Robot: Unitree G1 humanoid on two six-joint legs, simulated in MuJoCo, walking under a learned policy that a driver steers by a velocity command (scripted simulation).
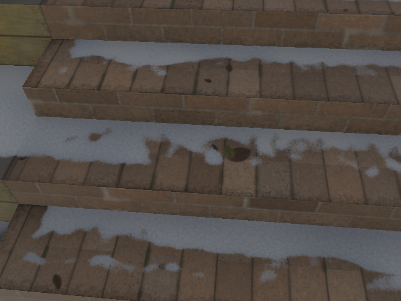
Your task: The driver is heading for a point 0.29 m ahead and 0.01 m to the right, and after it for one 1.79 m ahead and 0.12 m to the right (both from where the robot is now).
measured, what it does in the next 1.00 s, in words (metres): walks ahead: left foot, then right foot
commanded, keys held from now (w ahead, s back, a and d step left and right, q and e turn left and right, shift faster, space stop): w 0.10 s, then no key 0.90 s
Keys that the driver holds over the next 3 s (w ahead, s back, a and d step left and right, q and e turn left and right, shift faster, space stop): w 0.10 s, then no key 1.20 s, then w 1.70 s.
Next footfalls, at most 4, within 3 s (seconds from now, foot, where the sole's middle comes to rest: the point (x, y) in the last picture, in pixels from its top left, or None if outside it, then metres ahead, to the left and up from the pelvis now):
0.22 left None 0.26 0.12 -0.79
0.56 right None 0.20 -0.08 -0.79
2.02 right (234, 258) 0.58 -0.04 -0.64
2.52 left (191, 157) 0.87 0.10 -0.50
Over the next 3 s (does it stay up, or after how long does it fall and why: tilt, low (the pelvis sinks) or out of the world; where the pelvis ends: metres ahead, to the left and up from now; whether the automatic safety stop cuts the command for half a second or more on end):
stays up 0.99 0.02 0.29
